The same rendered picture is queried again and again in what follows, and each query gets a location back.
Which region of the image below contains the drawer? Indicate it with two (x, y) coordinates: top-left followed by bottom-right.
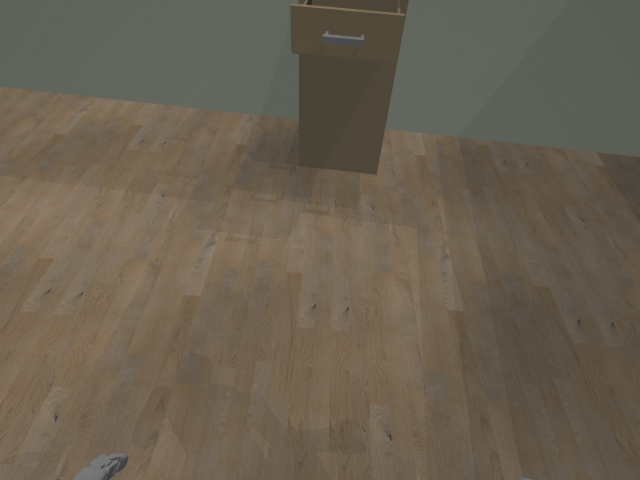
(290, 0), (405, 64)

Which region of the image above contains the cabinet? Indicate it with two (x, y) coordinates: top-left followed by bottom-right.
(299, 0), (409, 175)

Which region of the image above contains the handle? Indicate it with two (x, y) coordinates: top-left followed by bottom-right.
(322, 31), (365, 47)

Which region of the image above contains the robot left hand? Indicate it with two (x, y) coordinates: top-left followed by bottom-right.
(73, 453), (128, 480)

